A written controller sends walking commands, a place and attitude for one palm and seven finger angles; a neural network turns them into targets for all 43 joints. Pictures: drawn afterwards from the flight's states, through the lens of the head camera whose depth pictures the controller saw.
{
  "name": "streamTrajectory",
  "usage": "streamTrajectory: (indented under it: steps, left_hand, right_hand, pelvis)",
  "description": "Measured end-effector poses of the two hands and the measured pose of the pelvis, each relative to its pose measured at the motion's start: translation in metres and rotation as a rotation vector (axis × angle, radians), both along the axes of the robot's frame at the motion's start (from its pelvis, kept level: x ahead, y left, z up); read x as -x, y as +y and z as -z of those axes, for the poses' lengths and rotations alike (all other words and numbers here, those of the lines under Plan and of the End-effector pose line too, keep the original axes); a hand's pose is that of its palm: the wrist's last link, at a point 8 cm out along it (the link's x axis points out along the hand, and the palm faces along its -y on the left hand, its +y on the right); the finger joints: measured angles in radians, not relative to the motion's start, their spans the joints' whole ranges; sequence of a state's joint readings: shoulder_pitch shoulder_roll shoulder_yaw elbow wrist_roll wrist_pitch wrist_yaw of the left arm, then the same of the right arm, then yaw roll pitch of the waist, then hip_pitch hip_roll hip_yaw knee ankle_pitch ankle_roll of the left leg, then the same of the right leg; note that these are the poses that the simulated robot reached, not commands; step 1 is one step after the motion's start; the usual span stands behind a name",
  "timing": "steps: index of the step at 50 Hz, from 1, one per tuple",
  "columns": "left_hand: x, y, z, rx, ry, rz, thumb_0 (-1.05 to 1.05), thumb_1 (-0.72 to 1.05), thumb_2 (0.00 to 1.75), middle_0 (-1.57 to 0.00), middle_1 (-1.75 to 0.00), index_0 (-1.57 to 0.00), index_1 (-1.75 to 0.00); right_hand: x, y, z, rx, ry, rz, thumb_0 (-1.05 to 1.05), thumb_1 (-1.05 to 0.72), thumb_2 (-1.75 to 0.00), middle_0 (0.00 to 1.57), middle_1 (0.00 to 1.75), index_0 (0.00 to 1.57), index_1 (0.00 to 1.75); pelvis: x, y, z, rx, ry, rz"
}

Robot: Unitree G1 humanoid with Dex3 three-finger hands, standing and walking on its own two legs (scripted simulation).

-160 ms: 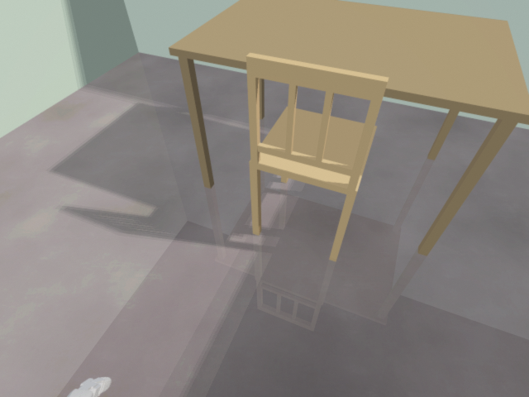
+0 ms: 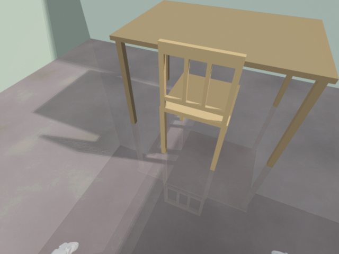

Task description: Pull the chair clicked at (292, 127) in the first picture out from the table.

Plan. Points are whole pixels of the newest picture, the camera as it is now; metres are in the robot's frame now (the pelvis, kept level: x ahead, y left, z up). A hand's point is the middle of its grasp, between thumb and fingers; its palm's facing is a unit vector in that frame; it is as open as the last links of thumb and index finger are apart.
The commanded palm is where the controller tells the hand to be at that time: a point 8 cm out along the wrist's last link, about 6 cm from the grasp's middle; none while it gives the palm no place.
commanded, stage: stand and wait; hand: left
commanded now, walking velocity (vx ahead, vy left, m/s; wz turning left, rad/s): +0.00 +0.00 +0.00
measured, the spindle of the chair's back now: (185, 81) +0.92 -0.02 -0.10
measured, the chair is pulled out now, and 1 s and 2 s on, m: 0.00 0.00 0.00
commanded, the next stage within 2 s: look at it before walking up in 0.66 s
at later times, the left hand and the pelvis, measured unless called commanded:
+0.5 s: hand out of the picture +0.06 +0.24 -0.15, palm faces -0.02 -0.94 -0.34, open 7.4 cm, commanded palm none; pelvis -0.01 -0.01 +0.01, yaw +0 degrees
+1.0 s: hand out of the picture +0.07 +0.24 -0.15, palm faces -0.03 -0.94 -0.33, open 7.4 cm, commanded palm none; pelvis -0.01 +0.00 +0.01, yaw +0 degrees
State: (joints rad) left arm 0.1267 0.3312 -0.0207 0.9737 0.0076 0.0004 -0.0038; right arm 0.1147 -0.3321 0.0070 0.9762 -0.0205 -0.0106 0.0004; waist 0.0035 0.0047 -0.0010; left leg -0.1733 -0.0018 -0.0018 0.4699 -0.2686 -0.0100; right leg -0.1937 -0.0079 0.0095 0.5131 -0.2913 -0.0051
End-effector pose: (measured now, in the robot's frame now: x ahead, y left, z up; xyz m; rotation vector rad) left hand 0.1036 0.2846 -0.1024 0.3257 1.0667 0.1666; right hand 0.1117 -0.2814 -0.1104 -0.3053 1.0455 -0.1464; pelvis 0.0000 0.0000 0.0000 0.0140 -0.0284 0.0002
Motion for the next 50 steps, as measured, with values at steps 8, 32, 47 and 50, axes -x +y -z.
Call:
streamTrajectory:
  steps: [8,32,47,50]
  left_hand:
    - [0.021,-0.007,0.006,0.013,0.049,-0.018,0.01,0.9,0.9,-0.2,-0.3,-0.2,-0.3]
    - [0.048,0.002,0.006,-0.006,0.128,-0.044,0.01,0.9,0.9,-0.2,-0.3,-0.2,-0.3]
    - [0.039,0.002,0.008,0.006,0.122,-0.035,0.0,0.9,0.9,-0.2,-0.3,-0.2,-0.3]
    - [0.039,0.004,0.009,0.007,0.127,-0.035,0.0,0.9,0.9,-0.2,-0.3,-0.2,-0.3]
  right_hand:
    - [0.016,-0.007,0.001,0.004,0.043,0.011,0.0,-0.9,-0.9,0.21,0.3,0.2,0.3]
    - [0.072,-0.016,0.009,0.012,0.184,0.068,0.0,-0.9,-0.9,0.21,0.3,0.2,0.3]
    - [0.06,-0.012,0.005,0.014,0.168,0.064,0.0,-0.9,-0.9,0.21,0.3,0.2,0.3]
    - [0.057,-0.011,0.004,0.017,0.166,0.064,0.0,-0.9,-0.9,0.21,0.3,0.2,0.3]
  pelvis:
    - [0.006,-0.005,-0.002,0.002,-0.003,0.0]
    - [0.016,-0.007,-0.006,0.006,-0.005,0.005]
    - [0.012,-0.003,-0.007,0.008,0.004,0.007]
    - [0.01,-0.002,-0.007,0.008,0.005,0.008]
